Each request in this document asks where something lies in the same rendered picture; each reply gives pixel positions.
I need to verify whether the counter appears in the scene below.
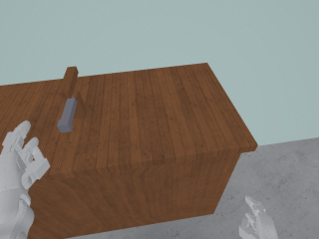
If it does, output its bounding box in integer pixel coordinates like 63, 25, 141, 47
0, 63, 258, 239

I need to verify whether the right robot hand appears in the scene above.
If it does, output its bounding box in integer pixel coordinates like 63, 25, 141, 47
238, 195, 278, 239

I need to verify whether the robot left forearm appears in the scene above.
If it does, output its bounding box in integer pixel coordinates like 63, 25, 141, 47
0, 188, 35, 239

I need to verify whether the left robot hand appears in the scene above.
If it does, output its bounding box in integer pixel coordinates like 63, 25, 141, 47
0, 120, 51, 193

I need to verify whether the tap lever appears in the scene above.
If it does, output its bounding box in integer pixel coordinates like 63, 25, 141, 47
57, 96, 77, 133

